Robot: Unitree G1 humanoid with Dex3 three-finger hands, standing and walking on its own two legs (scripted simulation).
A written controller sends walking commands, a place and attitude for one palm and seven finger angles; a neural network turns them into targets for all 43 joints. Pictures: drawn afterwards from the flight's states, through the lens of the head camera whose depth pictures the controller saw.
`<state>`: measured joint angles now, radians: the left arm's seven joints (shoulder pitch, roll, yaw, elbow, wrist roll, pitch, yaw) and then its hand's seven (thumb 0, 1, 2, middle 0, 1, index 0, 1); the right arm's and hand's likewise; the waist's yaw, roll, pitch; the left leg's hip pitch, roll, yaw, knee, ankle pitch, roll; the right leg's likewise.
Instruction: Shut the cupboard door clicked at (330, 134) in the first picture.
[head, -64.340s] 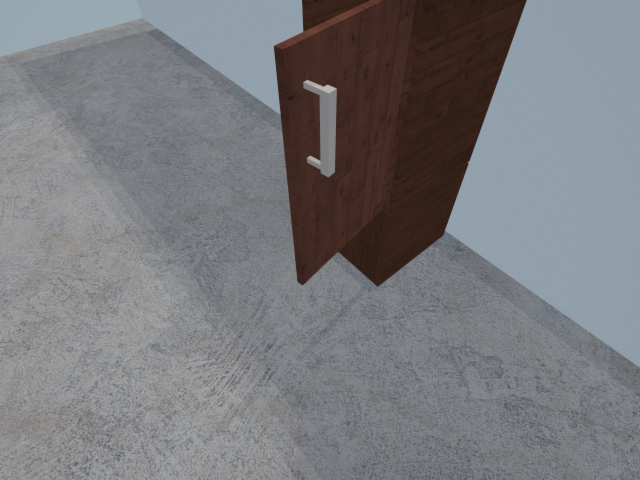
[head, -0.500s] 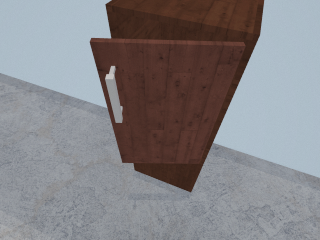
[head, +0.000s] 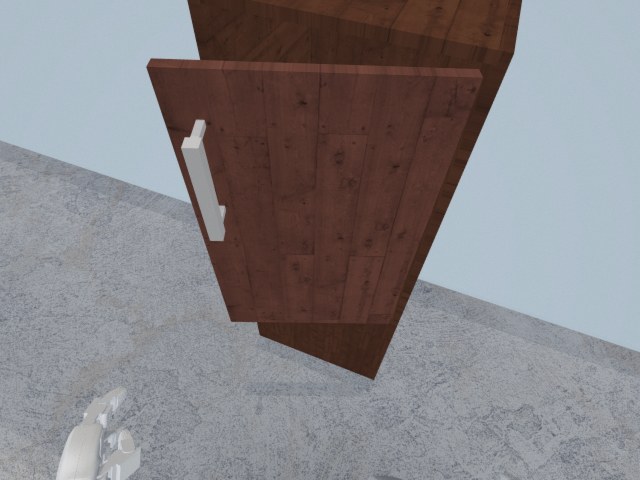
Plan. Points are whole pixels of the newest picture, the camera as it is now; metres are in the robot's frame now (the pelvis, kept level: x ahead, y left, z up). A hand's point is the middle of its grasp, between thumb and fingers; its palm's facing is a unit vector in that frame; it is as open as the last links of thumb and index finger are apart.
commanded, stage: raise the hand and make a fist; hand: left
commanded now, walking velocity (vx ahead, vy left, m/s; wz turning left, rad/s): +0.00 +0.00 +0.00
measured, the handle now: (209, 185) +0.44 +0.17 +0.12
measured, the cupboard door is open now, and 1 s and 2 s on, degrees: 21 21 21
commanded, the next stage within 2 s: bring the fist close to the handle in 1.82 s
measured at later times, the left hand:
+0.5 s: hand (132, 444) +0.16 +0.21 +0.02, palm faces +0.09 -0.99 -0.05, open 5.3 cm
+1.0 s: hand (120, 382) +0.20 +0.22 +0.06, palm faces +0.03 -1.00 -0.06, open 3.3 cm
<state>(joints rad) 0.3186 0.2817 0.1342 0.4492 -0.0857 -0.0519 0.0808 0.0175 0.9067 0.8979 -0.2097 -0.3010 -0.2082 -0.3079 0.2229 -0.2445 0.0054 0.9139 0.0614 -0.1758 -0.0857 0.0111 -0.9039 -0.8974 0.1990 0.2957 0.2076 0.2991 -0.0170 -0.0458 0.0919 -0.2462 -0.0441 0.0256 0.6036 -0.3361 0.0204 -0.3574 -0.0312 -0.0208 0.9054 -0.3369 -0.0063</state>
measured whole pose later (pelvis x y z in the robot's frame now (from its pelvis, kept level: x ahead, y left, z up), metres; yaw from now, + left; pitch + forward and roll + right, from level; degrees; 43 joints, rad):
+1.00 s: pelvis +0.00 +0.04 -0.03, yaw -1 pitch +7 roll -2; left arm 0.46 0.24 0.14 -0.23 -0.27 -0.22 -0.18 0.02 0.90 0.90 -1.03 -1.20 -1.03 -1.21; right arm 0.27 -0.23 0.05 0.54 0.03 -0.28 -0.06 0.02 -0.90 -0.90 0.20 0.30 0.21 0.30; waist 0.02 0.04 -0.10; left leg -0.59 -0.07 -0.04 0.91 -0.44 0.06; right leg -0.56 0.02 -0.03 0.86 -0.41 0.00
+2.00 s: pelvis +0.01 +0.00 +0.00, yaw -1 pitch +1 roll +0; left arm 0.29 0.25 0.20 -0.19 -0.29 0.00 -0.17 0.02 0.90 0.90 -1.30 -1.49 -1.30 -1.50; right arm 0.25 -0.26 0.05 0.59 0.05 -0.25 -0.08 0.02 -0.90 -0.90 0.20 0.30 0.21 0.30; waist 0.03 0.05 -0.07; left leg -0.34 -0.03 -0.06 0.67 -0.35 0.01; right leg -0.34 0.05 -0.04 0.65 -0.34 -0.04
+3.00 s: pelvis +0.01 +0.02 +0.00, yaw -2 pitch +1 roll +0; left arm -0.14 0.16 0.07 0.09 -0.16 0.06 0.03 0.02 0.90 0.90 -1.30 -1.49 -1.30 -1.50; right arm 0.22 -0.23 0.06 0.60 0.04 -0.10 -0.05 0.02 -0.90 -0.90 0.20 0.30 0.21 0.30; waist 0.00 0.04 -0.05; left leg -0.32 -0.05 -0.02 0.64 -0.34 0.04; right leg -0.33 0.03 0.00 0.63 -0.32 -0.02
